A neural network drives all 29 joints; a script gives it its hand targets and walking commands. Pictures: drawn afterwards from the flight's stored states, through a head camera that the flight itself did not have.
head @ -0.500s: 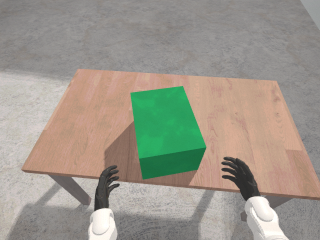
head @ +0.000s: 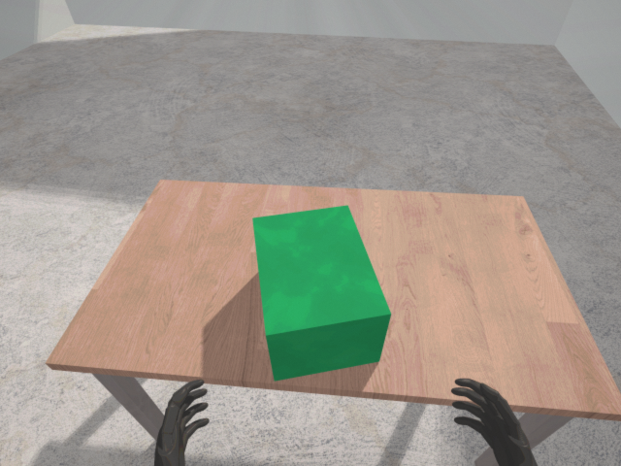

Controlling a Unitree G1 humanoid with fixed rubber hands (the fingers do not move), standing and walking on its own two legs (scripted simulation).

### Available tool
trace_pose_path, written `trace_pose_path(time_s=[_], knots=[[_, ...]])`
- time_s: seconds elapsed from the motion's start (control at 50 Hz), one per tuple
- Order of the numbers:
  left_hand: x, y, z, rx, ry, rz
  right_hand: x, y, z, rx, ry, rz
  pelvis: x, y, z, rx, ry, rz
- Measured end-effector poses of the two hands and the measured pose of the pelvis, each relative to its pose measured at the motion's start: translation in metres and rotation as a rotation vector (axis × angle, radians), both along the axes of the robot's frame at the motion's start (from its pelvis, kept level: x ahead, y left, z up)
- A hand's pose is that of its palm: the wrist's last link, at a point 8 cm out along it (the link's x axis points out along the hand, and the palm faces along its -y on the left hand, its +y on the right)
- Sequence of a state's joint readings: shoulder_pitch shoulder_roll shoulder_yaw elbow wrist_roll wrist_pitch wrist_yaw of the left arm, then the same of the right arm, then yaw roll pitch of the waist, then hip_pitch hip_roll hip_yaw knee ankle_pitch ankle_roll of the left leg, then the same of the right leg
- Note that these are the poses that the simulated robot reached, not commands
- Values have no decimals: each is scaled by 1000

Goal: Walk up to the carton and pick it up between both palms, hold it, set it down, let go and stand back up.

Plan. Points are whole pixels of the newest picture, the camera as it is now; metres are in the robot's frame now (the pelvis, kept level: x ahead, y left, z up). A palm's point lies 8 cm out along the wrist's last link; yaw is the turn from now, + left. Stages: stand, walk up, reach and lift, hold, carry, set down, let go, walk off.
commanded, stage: set down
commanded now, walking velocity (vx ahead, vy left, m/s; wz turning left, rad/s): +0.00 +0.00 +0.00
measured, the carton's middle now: (313, 287) +0.47 +0.01 -0.10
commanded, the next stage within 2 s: let go in 1.82 s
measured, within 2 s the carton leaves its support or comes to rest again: neither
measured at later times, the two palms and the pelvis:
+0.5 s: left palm (173, 444) +0.19 +0.20 -0.05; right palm (513, 457) +0.16 -0.22 -0.04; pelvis -0.04 +0.00 +0.00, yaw -1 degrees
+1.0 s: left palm out of the picture +0.17 +0.21 -0.08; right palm (503, 465) +0.16 -0.22 -0.07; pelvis +0.01 -0.01 +0.00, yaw -1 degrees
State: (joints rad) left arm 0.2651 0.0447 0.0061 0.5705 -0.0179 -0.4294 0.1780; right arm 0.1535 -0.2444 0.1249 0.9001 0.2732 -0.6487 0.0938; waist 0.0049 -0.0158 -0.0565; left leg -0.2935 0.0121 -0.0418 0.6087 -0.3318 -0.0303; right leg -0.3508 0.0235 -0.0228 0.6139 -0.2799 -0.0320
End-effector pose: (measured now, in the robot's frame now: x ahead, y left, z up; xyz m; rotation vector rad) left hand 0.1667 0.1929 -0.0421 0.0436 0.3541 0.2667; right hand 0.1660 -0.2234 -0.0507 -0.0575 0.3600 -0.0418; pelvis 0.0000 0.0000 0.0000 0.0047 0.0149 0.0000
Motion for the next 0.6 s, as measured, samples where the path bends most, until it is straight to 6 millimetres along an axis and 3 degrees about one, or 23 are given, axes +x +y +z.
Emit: trace_pose_path(time_s=[0.18, 0.26, 0.46, 0.6], knots=[[-7, -2, -12, 35, 158, -59, -17, 0, -17, 38, 165, 5, -36, -6, -2, 8, -55, -2], [-4, -4, -15, 32, 197, -86, -22, 2, -15, 33, 182, -9, -44, -7, -2, 9, -65, -3], [17, 5, -8, 16, 168, -111, -12, 2, 8, -11, 153, -70, -40, -2, -1, 4, -58, -5], [21, 9, -21, 27, 277, -130, -4, 9, 2, -2, 207, -78, -29, 3, 0, 7, -46, -23]])
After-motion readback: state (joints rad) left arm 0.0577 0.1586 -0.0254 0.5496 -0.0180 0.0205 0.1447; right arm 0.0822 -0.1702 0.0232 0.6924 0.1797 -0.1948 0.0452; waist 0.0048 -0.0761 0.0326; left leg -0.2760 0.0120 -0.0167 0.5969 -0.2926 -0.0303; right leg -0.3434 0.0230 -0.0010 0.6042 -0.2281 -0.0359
